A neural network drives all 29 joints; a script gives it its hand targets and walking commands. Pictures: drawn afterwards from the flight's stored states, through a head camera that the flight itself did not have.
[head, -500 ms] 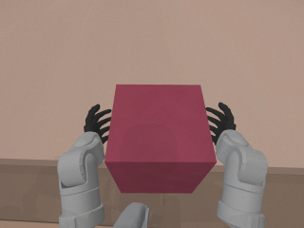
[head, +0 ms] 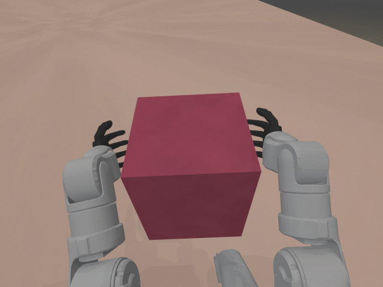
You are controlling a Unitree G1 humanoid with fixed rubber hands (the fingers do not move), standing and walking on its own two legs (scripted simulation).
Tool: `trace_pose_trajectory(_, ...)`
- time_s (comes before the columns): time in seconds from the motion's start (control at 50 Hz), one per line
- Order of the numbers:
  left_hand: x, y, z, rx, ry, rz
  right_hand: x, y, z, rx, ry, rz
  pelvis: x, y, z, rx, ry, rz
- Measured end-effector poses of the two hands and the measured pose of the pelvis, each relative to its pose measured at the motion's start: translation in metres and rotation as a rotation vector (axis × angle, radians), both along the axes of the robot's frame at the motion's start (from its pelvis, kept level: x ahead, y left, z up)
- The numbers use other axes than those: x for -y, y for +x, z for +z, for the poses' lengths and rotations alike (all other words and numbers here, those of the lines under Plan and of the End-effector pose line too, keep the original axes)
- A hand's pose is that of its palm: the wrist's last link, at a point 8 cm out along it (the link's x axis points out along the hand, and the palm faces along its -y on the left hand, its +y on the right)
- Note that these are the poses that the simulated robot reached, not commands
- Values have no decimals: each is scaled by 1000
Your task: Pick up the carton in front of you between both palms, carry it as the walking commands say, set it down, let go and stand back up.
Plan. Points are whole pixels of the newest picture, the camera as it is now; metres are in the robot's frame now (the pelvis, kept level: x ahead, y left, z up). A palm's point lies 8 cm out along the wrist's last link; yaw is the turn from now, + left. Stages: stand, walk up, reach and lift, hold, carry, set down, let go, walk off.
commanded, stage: carry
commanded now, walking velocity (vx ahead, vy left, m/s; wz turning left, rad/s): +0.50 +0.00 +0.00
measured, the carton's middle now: (191, 170) +0.36 -0.05 +0.10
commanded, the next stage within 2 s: none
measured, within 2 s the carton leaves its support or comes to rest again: neither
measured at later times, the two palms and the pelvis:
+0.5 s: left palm (129, 27) +0.73 +0.05 +0.30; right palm (234, 20) +0.75 -0.25 +0.29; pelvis +0.39 -0.11 +0.12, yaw +0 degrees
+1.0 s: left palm (154, 32) +1.02 -0.01 +0.21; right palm (226, 23) +1.04 -0.31 +0.21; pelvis +0.73 -0.18 +0.12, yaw +1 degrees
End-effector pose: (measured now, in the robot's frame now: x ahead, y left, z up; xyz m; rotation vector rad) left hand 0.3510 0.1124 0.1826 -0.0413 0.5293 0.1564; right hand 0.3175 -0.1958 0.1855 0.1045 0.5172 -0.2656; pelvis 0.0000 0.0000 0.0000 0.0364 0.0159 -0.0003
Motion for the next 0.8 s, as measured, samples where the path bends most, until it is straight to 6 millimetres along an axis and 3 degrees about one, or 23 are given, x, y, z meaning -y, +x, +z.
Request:
trace_pose_trajectory(0.08,8,73,0,-29,-94,50,4,104,20,-20,-13,71,42,71,11,-62,-38,18)
trace_pose_trajectory(0.14,13,117,-8,-72,-111,111,2,181,14,-57,40,148,75,122,20,-56,-63,6)
trace_pose_trajectory(0.18,14,135,-15,-133,-85,163,1,217,3,-110,81,182,88,148,36,-56,-57,6)
trace_pose_trajectory(0.22,17,150,-14,-185,-70,197,4,242,-3,-157,131,180,95,174,57,-63,-67,14)
trace_pose_trajectory(0.26,20,171,0,-185,-68,227,9,264,1,-157,158,164,102,199,77,-67,-62,19)
trace_pose_trajectory(0.4,40,286,93,58,-52,207,39,361,78,90,73,117,117,300,118,-93,-16,13)
trace_pose_trajectory(0.48,56,360,120,79,-32,121,52,416,103,106,49,129,116,372,122,-88,-1,5)
trace_pose_trajectory(0.58,78,453,126,77,-32,-2,70,478,113,97,42,80,107,468,102,-30,-33,-3)
trace_pose_trajectory(0.62,86,486,122,58,-45,-34,79,499,111,72,22,48,108,493,99,-33,-17,7)
trace_pose_trajectory(0.8,108,583,75,-170,-111,6,100,599,77,-152,68,17,125,592,126,-45,-28,1)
